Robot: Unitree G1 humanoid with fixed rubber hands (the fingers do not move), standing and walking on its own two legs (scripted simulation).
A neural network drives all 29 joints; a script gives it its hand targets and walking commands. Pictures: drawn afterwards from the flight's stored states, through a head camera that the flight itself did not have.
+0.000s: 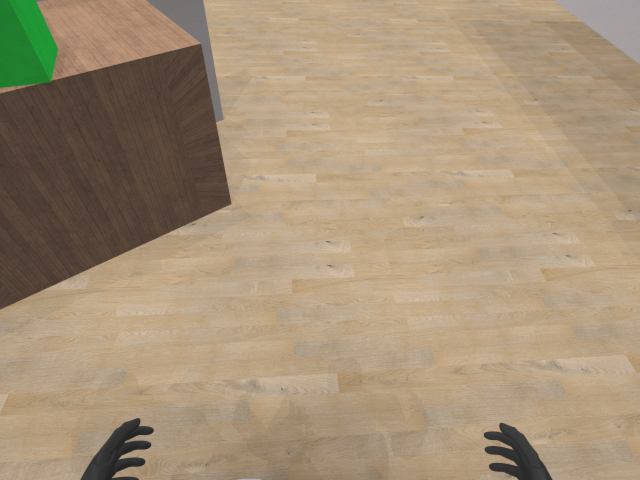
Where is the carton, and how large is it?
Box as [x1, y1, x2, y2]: [0, 0, 57, 87]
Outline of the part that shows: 0,0 0,87 50,81 57,48 35,0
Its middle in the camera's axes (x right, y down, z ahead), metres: -0.84 -0.55 +0.97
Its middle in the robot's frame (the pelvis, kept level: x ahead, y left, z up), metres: +1.11 +0.85 +0.07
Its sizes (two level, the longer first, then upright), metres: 0.210 0.200 0.250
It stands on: a pedestal, 0.70 m high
